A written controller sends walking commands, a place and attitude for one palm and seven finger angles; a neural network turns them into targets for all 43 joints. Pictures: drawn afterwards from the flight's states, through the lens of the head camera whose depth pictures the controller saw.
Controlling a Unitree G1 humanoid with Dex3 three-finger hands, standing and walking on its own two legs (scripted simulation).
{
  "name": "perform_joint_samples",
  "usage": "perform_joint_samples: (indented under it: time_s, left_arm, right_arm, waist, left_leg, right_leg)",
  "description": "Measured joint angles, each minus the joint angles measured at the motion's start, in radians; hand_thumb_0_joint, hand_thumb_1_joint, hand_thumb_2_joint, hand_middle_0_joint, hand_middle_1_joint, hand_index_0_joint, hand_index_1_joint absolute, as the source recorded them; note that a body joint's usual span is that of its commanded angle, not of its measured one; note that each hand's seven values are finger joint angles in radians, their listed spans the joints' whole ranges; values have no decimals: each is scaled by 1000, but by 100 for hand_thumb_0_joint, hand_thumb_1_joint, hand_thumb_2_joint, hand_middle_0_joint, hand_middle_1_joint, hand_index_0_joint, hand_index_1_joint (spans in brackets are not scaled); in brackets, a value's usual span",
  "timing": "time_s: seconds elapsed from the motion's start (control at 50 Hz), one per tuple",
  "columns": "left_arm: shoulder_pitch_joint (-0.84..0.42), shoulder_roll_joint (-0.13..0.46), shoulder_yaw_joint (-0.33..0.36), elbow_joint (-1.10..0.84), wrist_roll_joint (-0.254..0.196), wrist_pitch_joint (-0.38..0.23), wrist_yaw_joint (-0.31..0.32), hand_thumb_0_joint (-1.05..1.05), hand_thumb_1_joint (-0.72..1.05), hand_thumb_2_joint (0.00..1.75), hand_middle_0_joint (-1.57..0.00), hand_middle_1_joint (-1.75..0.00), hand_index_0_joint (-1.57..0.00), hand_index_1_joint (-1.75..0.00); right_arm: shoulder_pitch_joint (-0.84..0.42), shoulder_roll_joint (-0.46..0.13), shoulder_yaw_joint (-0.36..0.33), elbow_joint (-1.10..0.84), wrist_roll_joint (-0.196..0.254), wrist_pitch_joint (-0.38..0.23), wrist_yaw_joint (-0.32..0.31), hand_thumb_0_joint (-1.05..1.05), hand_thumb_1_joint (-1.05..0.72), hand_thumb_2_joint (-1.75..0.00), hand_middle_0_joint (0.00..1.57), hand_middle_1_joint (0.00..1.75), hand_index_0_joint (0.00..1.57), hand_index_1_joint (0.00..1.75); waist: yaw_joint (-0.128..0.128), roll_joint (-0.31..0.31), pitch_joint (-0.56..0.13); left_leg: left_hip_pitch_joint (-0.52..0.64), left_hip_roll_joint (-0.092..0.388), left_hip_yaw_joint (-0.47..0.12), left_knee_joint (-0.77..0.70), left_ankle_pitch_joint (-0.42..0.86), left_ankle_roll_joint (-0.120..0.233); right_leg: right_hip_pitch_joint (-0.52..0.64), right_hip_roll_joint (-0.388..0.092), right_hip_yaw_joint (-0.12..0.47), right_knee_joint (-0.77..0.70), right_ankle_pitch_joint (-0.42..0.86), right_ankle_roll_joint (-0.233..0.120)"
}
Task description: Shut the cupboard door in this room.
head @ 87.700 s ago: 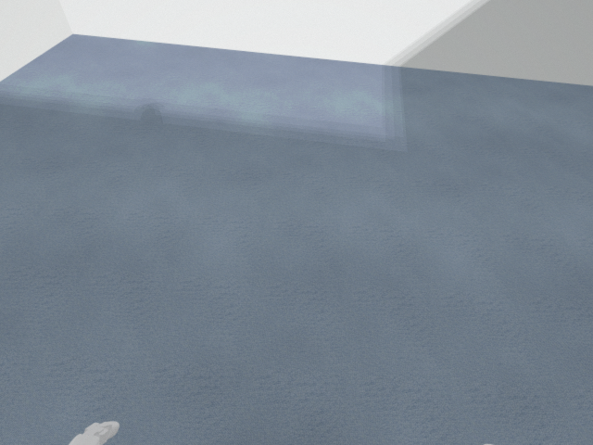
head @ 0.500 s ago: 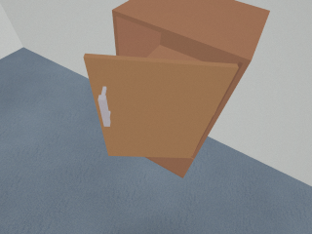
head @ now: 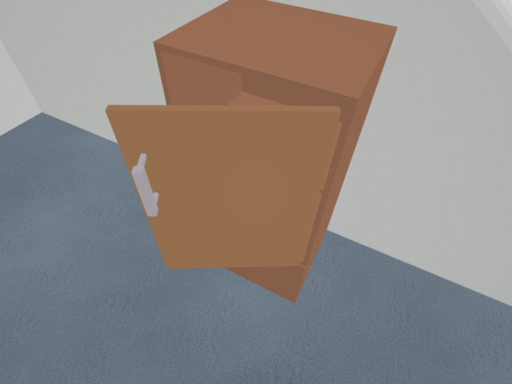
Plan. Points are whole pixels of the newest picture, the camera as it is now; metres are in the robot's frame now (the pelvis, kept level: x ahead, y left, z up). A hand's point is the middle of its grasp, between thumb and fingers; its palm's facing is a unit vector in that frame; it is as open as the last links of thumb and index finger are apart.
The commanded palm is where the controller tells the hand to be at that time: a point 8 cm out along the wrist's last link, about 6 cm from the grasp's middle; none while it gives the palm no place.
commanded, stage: come to a stop and stand still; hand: left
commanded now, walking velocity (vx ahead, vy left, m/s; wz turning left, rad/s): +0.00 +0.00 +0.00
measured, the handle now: (147, 185) +0.50 +0.25 -0.02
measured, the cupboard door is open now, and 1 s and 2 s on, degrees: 29 29 29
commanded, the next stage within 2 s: look again from close up in 0.12 s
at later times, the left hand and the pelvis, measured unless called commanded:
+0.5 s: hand out of the picture +0.03 +0.21 -0.18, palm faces +0.00 -0.98 -0.21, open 7.3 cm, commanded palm none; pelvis +0.02 +0.04 -0.01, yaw -1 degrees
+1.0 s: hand (106, 344) +0.19 +0.24 -0.05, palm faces +0.26 -0.95 -0.19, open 7.2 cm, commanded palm +0.12 +0.29 -0.07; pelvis +0.01 +0.04 -0.02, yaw +1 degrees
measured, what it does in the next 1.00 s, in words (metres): stands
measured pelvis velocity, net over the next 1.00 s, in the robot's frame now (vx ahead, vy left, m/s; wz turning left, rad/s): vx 0.01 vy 0.04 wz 0.02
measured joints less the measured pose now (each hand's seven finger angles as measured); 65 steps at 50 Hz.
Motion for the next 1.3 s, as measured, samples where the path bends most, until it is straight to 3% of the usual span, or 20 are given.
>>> perform_joint_samples:
  time_s: [0.22,0.28,0.32,0.38,0.58,0.86,0.88,0.9,0.94,0.98,1.02,1.08,1.12,1.16,1.22,1.3]
  left_arm:
    - [28,-36,-4,20,-1,-4,1,0,92,90,-20,-30,-20,-29]
    - [46,-56,-14,3,9,-38,19,0,91,90,-20,-30,-20,-29]
    - [60,-68,-23,-8,12,-48,19,0,91,90,-20,-30,-20,-29]
    - [62,-54,-21,-19,11,-45,22,0,91,90,-20,-30,-20,-29]
    - [16,13,-14,-65,10,-22,19,0,91,90,-19,-30,-20,-29]
    - [-7,36,-22,-56,9,-14,16,0,91,90,-19,-30,-20,-29]
    - [39,27,37,-226,-6,51,10,0,91,90,-20,-30,-20,-29]
    - [96,33,51,-427,-37,60,28,1,91,90,-20,-30,-20,-30]
    - [174,57,48,-728,-93,-5,80,1,91,90,-20,-30,-21,-30]
    - [174,60,49,-909,-124,-43,100,1,91,90,-21,-32,-22,-31]
    - [121,47,65,-982,-139,-131,76,1,91,90,-23,-33,-23,-33]
    - [52,13,118,-959,-188,-318,-31,1,91,90,-26,-37,-27,-37]
    - [51,10,150,-936,-228,-449,-151,0,91,90,-29,-40,-29,-40]
    - [70,18,174,-901,-258,-542,-266,0,91,90,-32,-44,-33,-43]
    - [128,28,195,-874,-282,-552,-353,0,91,90,-37,-49,-38,-49]
    - [229,40,211,-947,-295,-532,-321,1,90,90,-45,-57,-45,-57]
  right_arm:
    - [-8,26,7,3,3,-15,-10,1,-90,-90,19,30,20,30]
    - [-23,9,3,-39,4,-16,-1,1,-90,-90,19,30,20,30]
    - [-31,-10,-5,-71,1,-23,-4,1,-91,-90,19,30,20,30]
    - [-31,-13,-3,-94,1,-38,-4,2,-93,-90,19,30,20,30]
    - [-32,-18,14,-107,-2,-43,-1,1,-94,-90,20,30,20,30]
    - [-52,-19,26,-90,4,-42,7,1,-91,-90,20,30,20,30]
    - [-43,-21,27,-124,12,-67,-1,1,-91,-90,20,30,20,30]
    - [-23,-24,37,-167,32,-125,-23,1,-91,-90,20,30,20,30]
    - [13,-24,34,-219,50,-238,-49,1,-91,-90,20,30,21,30]
    - [40,-32,10,-278,50,-293,-33,1,-90,-90,20,30,20,30]
    - [40,-54,-3,-339,44,-324,-17,1,-90,-90,20,30,20,30]
    - [-30,-79,-17,-405,29,-325,8,1,-90,-90,20,30,20,30]
    - [-76,-76,-25,-447,21,-318,22,1,-90,-90,20,30,20,30]
    - [-108,-71,-35,-495,22,-309,30,1,-90,-90,20,30,20,30]
    - [-130,-90,-50,-574,26,-295,28,1,-90,-90,20,30,20,30]
    - [-141,-122,-60,-629,23,-302,10,1,-90,-90,19,30,20,30]
  waist:
    - [13,-8,13]
    - [21,25,9]
    - [10,56,7]
    - [2,44,-3]
    - [21,17,-25]
    - [22,0,1]
    - [17,2,17]
    - [20,-3,28]
    - [23,-23,10]
    - [11,-23,-38]
    - [-5,-10,-91]
    - [-13,19,-148]
    - [-4,-4,-175]
    - [11,-40,-189]
    - [32,-61,-182]
    - [66,-32,-174]
  left_leg:
    - [5,0,3,-5,-9,-1]
    - [-64,6,-7,124,-77,30]
    - [-74,4,-9,138,-93,39]
    - [-73,-24,2,152,-115,41]
    - [-51,-72,34,139,-118,77]
    - [-48,-84,43,103,-96,88]
    - [-64,-78,37,129,-104,86]
    - [-78,-77,36,152,-112,84]
    - [-88,-95,39,163,-116,79]
    - [-117,-117,24,178,-114,79]
    - [-193,-130,9,250,-135,79]
    - [-337,-104,8,376,-177,73]
    - [-433,-94,2,453,-189,56]
    - [-522,-86,-1,536,-221,43]
    - [-635,-76,-22,654,-265,31]
    - [-744,-67,-69,777,-304,26]
  right_leg:
    - [10,0,3,-16,-1,0]
    - [-23,14,13,2,-2,9]
    - [-46,22,16,37,-20,13]
    - [-64,-7,22,93,-58,27]
    - [-72,-60,48,135,-88,62]
    - [-70,-72,55,101,-69,76]
    - [-89,-67,43,134,-67,71]
    - [-134,-69,28,218,-73,64]
    - [-218,-84,15,365,-71,53]
    - [-267,-89,0,384,-75,42]
    - [-292,-94,-11,355,-144,31]
    - [-428,-71,-13,452,-167,25]
    - [-537,-56,-1,542,-179,15]
    - [-634,-44,6,631,-208,4]
    - [-733,-34,-17,733,-245,-11]
    - [-811,-23,-65,815,-276,-21]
